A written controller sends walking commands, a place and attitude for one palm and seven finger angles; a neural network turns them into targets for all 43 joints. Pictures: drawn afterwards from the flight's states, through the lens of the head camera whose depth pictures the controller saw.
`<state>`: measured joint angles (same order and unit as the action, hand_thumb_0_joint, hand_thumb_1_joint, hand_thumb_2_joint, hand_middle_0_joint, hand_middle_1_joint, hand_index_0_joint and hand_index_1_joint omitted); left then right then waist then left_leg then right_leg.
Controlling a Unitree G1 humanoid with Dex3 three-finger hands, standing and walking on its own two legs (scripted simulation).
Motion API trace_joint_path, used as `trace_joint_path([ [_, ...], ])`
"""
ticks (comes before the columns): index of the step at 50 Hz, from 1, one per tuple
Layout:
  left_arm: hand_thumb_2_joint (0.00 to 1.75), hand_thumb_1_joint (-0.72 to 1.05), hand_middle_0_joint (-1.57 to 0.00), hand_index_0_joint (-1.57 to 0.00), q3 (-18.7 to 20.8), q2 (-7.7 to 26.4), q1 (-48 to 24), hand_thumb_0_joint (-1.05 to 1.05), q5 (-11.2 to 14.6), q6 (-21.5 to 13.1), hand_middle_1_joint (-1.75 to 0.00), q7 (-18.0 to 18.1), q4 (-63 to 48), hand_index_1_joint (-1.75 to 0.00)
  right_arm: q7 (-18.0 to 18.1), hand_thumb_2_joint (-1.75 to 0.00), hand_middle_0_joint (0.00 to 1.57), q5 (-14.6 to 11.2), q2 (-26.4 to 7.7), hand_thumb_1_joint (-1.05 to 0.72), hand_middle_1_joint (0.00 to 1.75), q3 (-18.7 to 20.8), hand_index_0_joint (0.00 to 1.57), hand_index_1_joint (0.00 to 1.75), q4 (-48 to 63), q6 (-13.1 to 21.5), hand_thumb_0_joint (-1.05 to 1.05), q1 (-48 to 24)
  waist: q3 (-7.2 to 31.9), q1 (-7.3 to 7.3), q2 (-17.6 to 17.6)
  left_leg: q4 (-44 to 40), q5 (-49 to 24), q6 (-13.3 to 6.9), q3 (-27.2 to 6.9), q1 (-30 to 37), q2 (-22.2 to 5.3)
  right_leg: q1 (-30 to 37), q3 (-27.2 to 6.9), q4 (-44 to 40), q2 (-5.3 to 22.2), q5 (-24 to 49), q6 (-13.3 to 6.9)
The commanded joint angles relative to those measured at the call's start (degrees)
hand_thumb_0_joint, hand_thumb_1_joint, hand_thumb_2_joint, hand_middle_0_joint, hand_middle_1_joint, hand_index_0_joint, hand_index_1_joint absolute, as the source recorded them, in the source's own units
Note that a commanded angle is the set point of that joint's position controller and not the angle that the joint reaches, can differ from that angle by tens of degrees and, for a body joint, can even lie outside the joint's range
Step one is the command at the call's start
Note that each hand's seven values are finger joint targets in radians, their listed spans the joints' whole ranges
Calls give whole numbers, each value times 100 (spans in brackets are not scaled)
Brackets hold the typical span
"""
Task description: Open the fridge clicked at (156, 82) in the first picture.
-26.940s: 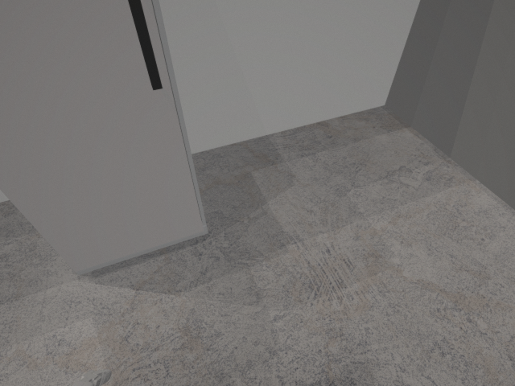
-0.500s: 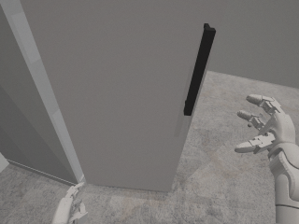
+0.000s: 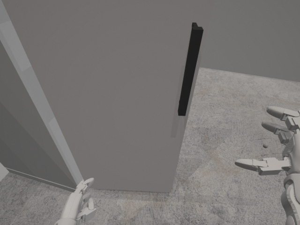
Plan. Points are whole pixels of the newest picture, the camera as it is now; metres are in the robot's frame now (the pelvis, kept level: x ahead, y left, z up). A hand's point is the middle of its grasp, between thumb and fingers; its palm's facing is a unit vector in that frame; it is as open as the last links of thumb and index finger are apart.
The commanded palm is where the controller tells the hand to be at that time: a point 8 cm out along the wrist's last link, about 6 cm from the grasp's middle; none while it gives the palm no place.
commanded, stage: draw the hand back to the body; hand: right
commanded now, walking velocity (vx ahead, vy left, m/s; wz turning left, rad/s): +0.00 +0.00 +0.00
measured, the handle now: (187, 74) +0.48 -0.13 +0.20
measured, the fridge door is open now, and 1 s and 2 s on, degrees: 77 77 77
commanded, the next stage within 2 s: step back with the hand held close in 0.88 s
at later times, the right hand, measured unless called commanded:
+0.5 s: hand (281, 162) +0.20 -0.28 +0.15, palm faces +0.46 +0.82 -0.35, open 8.8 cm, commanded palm +0.15 -0.31 +0.17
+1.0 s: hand (285, 162) +0.20 -0.28 +0.16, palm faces +0.48 +0.81 -0.34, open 7.4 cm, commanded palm +0.15 -0.30 +0.18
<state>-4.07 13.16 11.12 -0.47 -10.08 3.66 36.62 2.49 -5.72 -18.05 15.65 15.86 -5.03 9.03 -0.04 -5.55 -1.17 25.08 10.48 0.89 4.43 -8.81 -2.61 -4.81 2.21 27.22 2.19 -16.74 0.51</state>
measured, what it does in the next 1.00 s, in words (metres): stands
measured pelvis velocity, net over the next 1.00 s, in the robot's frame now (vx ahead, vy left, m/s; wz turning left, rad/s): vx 0.01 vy -0.01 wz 0.01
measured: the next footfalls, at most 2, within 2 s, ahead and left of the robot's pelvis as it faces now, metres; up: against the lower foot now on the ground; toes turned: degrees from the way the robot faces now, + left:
none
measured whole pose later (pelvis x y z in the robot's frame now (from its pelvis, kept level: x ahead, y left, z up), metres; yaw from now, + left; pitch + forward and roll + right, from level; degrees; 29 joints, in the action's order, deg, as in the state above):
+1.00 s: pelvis +0.01 -0.01 +0.00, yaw +0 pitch -7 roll +1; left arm -2.0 12.0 12.1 -1.6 -9.3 4.1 38.6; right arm 4.7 -2.9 -19.4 19.5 19.7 2.9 21.7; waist -1.5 -5.5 -1.6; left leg 21.3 9.2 1.4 3.8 -4.8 -2.8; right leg -0.4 2.9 23.1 1.7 -15.5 0.1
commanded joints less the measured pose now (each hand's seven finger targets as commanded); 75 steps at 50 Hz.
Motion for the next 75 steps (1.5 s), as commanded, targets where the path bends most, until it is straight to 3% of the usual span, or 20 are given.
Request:
trace_joint_path([
  [1,90,90,-20,-20,330,642,-746,0,-42,-311,-30,94,-868,-30,246,-48,23,143,-1009,-3,81,299,23,81,1366,794,0,-1183,497,160,-218,-424,-238,-152,-148,540,183,-379,-48,-769,-191,760,-152],
  [7,90,90,-20,-20,386,631,-758,0,-71,-302,-30,124,-781,-30,346,-58,22,243,-1135,-25,68,588,22,68,1397,1073,0,-569,491,64,-419,-414,-437,-183,-126,767,171,-360,-65,-868,-199,1042,-127],
  [15,90,90,-20,-20,483,637,-724,0,-62,-206,-30,85,-779,-30,271,-73,21,202,-1141,-54,51,825,21,51,1226,1156,0,287,125,36,16,-530,-540,-137,-131,755,180,-454,-11,-917,-138,1163,-143],
  [19,90,90,-20,-20,511,637,-712,0,-69,-203,-30,83,-811,-30,274,-80,21,229,-1211,-68,43,945,21,43,1514,1210,0,435,298,29,-391,-515,-630,-156,-146,847,179,-340,5,-919,-153,1277,-131],
  [22,90,90,-20,-20,523,629,-683,0,-85,-224,-30,95,-827,-30,305,-85,20,232,-1264,-79,36,1027,20,36,1588,1210,0,574,314,31,-209,-529,-624,-144,-130,820,190,-305,3,-902,-154,1266,-137],
  [25,90,90,-20,-20,520,625,-692,0,-91,-258,-30,113,-826,-30,323,-90,20,247,-1333,-90,30,1093,20,30,1725,1211,0,636,182,38,-422,-576,-554,-152,-140,772,176,-327,2,-904,-165,1189,-135],
  [35,90,90,-20,-20,488,618,-682,0,-101,-285,-30,164,-747,-30,375,-90,20,280,-1180,-90,30,899,20,30,1526,1139,0,375,79,74,-137,-606,-359,-139,-99,716,188,-297,-48,-982,-171,1040,-151],
  [41,90,90,-20,-20,466,579,-728,0,-108,-265,-30,133,-755,-30,359,-90,20,285,-1206,-90,30,948,20,30,1612,1138,0,414,96,33,-500,-578,-464,-163,-117,803,176,-309,-37,-981,-176,1147,-108],
  [48,90,90,-20,-20,484,587,-751,0,-108,-259,-30,115,-773,-30,336,-90,20,261,-1232,-90,30,1026,20,30,1482,1128,0,605,1,19,-129,-645,-410,-148,-99,781,204,-344,-47,-1000,-143,1095,-121],
  [49,90,90,-20,-20,480,581,-759,0,-91,-257,-30,110,-776,-30,328,-90,20,267,-1179,-90,30,956,20,30,1606,1142,0,505,-3,54,-357,-641,-377,-147,-113,766,187,-341,-32,-1005,-145,1065,-114],
  [50,90,90,-20,-20,463,578,-799,0,-101,-278,-30,107,-797,-30,337,-90,20,278,-1208,-90,30,899,20,30,1847,1184,0,160,43,58,-430,-646,-319,-152,-124,770,184,-330,-66,-1019,-161,992,-111],
  [51,90,90,-20,-20,378,620,-825,0,-24,-147,-30,100,-1113,-30,467,-90,20,365,-1928,-90,30,1601,20,30,2292,1507,0,-551,-368,326,-232,-865,-501,-96,-560,114,-64,-869,-21,-769,-51,488,-206],
  [52,90,90,-20,-20,369,519,-739,0,-64,-32,-30,114,-896,-30,451,-90,20,377,-1392,-90,30,1239,20,30,1656,1532,0,274,-280,369,155,-889,-492,-118,-555,-49,-194,-838,-97,-610,-80,475,-219],
  [55,90,90,-20,-20,444,581,-677,0,-100,115,-30,101,-1044,-30,451,-90,20,438,-1223,-90,30,1082,20,30,1773,1573,0,845,140,380,90,-667,-949,-143,-541,-129,-341,-734,-71,-408,-64,972,-182],
  [58,90,90,-20,-20,536,641,-620,0,-107,209,-30,128,-1206,-30,498,-90,20,445,-1288,-90,30,1249,20,30,1965,1666,0,1468,867,354,-381,-100,-1789,-97,-396,212,-295,-614,-123,-373,69,1972,-161],
  [61,90,90,-20,-20,595,612,-567,0,-85,324,-30,128,-1374,-30,547,-90,20,422,-1474,-90,30,1509,20,30,2289,1728,0,1810,1328,355,-213,283,-2235,-67,-411,323,-284,-700,-186,-242,170,2392,-141],
  [65,90,90,-20,-20,624,590,-560,0,-37,401,-30,168,-1484,-30,600,-90,20,402,-1560,-90,30,1671,20,30,2349,1771,0,1959,1119,389,73,413,-1970,-47,-504,107,-288,-1131,-268,-262,203,1881,-164],
  [68,90,90,-20,-20,653,640,-591,0,-36,380,-30,211,-1490,-30,631,-90,20,432,-1577,-90,30,1682,20,30,2374,1832,0,1741,772,412,-153,442,-1389,-20,-577,-1,-217,-1642,-372,-448,241,1013,-260],
  [73,90,90,-20,-20,666,722,-479,0,11,269,-30,219,-1468,-30,659,-90,20,560,-1387,-90,30,1526,20,30,2055,1950,0,1363,159,469,-223,343,289,-33,-769,-66,-190,-2842,-511,-654,280,-1536,-474],
  [75,90,90,-20,-20,669,729,-346,0,22,221,-30,209,-1432,-30,688,-90,20,617,-1358,-90,30,1509,20,30,1932,2014,0,1347,71,484,-46,236,849,-53,-813,-227,-231,-3006,-536,-508,270,-1911,-507],
])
